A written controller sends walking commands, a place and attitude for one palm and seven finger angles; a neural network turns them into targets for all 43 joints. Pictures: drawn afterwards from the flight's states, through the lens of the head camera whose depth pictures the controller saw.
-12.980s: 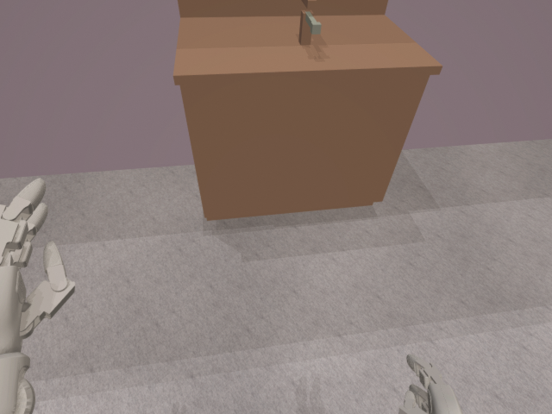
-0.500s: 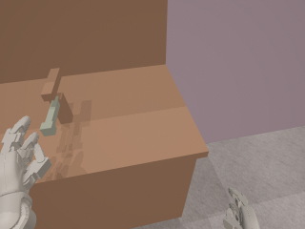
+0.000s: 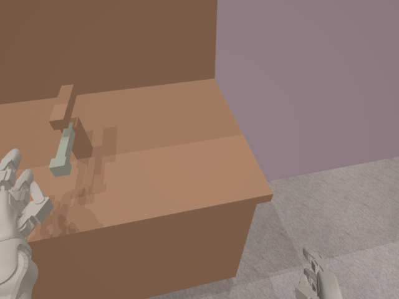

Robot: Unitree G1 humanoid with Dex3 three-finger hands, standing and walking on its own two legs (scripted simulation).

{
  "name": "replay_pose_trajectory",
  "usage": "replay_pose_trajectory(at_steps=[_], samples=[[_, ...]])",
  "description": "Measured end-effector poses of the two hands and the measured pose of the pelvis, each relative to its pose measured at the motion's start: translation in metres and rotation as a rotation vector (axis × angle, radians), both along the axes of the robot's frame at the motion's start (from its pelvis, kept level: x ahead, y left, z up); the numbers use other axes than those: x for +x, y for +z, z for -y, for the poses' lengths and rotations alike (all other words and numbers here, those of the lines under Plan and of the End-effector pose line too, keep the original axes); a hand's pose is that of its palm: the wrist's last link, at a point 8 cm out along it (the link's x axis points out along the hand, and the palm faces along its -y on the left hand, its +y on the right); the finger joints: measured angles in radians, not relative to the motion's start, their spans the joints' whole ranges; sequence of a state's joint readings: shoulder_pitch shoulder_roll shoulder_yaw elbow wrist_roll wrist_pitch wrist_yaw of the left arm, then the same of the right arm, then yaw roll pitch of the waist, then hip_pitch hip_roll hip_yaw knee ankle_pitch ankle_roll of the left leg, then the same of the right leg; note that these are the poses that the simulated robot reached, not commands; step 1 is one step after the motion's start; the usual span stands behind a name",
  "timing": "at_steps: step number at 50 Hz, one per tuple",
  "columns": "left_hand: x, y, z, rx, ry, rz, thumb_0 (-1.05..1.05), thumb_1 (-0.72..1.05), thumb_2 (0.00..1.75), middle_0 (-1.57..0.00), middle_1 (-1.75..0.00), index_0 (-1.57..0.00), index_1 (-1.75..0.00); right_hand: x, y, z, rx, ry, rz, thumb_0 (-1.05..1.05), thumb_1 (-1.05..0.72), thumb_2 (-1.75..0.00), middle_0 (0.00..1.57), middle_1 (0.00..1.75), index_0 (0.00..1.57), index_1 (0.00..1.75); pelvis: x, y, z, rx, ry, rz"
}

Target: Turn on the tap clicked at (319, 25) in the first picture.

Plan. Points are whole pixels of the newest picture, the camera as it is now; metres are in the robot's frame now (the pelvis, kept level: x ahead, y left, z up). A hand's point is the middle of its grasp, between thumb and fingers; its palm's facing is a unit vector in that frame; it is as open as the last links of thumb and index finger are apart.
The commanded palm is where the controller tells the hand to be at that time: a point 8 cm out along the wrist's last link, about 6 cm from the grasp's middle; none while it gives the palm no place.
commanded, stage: reach beside the lever's end, fingers flat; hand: left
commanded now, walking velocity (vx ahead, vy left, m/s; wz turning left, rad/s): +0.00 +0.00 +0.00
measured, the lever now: (60, 166) +0.31 +0.32 +0.12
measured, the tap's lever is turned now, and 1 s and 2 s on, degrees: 0 0 2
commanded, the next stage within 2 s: push the lever round in 1.12 s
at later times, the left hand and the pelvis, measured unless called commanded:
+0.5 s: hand (38, 195) +0.24 +0.33 +0.11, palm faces +0.58 -0.81 -0.11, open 7.8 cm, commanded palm +0.20 +0.37 +0.12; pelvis +0.01 +0.01 +0.00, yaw +0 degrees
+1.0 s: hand (42, 191) +0.26 +0.34 +0.10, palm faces +0.56 -0.82 -0.11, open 7.8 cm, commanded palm +0.21 +0.37 +0.11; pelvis +0.00 +0.01 +0.00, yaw -1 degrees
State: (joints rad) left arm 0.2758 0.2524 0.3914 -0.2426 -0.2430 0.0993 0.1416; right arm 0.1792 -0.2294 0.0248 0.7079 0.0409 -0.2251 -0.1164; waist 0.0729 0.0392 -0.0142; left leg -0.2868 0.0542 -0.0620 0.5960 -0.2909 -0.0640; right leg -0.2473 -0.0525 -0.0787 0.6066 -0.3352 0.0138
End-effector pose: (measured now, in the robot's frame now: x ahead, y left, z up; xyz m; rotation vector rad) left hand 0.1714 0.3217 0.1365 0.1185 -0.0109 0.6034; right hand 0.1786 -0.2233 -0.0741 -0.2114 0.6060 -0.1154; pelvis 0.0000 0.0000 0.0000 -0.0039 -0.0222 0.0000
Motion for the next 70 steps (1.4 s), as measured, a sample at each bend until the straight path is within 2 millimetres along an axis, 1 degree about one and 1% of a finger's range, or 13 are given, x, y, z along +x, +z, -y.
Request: replay_pose_trajectory(at_steps=[7,11,25,39,51,59,70], samples=[[0.015,-0.005,-0.011,-0.006,-0.011,-0.013,0.02,0.89,0.90,-0.18,-0.22,-0.17,-0.22,-0.001,-0.001,0.001,-0.006,-0.010,-0.013,0.01,-0.90,-0.90,0.20,0.30,0.20,0.30,0.001,0.000,-0.001,0.000,-0.004,-0.011],[0.020,-0.007,-0.015,-0.008,-0.017,-0.017,0.02,0.89,0.90,-0.17,-0.21,-0.17,-0.21,-0.002,-0.001,0.002,-0.005,-0.021,-0.015,0.01,-0.90,-0.90,0.20,0.30,0.20,0.30,0.003,0.001,-0.003,0.000,-0.008,-0.019],[0.021,-0.017,-0.039,-0.010,0.020,-0.024,0.02,0.89,0.90,-0.16,-0.18,-0.16,-0.18,-0.009,-0.007,0.007,-0.024,-0.040,-0.059,0.01,-0.90,-0.90,0.20,0.30,0.20,0.30,0.005,-0.001,-0.006,-0.003,-0.007,-0.036],[0.035,-0.025,-0.054,-0.017,0.009,-0.030,0.02,0.89,0.90,-0.16,-0.15,-0.15,-0.16,-0.019,-0.011,0.008,-0.029,-0.056,-0.079,0.01,-0.90,-0.90,0.20,0.30,0.20,0.30,0.002,-0.002,-0.008,-0.006,-0.008,-0.053],[0.037,-0.029,-0.046,-0.016,-0.003,-0.021,0.02,0.90,0.90,-0.15,-0.15,-0.15,-0.15,-0.026,-0.014,0.010,-0.029,-0.062,-0.095,0.01,-0.90,-0.90,0.20,0.30,0.20,0.30,0.001,-0.003,-0.009,-0.006,-0.009,-0.058],[0.042,-0.027,-0.042,-0.008,0.003,-0.015,0.02,0.89,0.90,-0.15,-0.15,-0.15,-0.15,-0.022,-0.015,0.009,-0.023,-0.057,-0.091,0.01,-0.90,-0.90,0.20,0.30,0.20,0.30,0.001,-0.004,-0.007,-0.005,-0.009,-0.058],[0.045,-0.027,-0.030,-0.013,-0.003,-0.018,0.02,0.89,0.90,-0.16,-0.15,-0.15,-0.15,-0.015,-0.014,0.012,-0.013,-0.052,-0.078,0.01,-0.90,-0.90,0.20,0.30,0.20,0.30,0.004,-0.003,-0.003,-0.002,-0.010,-0.060]])
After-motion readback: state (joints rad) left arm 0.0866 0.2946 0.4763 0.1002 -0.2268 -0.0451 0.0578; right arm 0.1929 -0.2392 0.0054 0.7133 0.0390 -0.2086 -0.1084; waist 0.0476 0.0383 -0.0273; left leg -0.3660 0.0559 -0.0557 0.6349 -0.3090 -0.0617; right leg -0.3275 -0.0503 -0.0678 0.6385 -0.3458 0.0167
